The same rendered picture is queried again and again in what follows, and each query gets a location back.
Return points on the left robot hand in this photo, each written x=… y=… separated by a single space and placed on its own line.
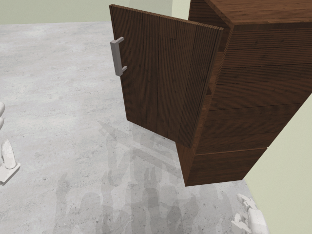
x=9 y=167

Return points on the handle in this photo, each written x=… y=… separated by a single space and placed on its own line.
x=116 y=56

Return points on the right robot hand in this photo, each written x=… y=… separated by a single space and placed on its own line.
x=253 y=223

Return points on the cupboard door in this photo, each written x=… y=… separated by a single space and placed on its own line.
x=169 y=65

